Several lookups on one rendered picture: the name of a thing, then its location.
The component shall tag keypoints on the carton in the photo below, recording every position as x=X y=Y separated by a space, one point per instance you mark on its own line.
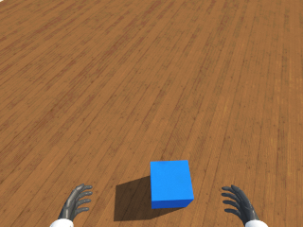
x=171 y=185

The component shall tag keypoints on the robot right hand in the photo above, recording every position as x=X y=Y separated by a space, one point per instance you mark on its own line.
x=246 y=212

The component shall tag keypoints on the robot left hand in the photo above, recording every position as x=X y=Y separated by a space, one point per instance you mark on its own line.
x=70 y=208

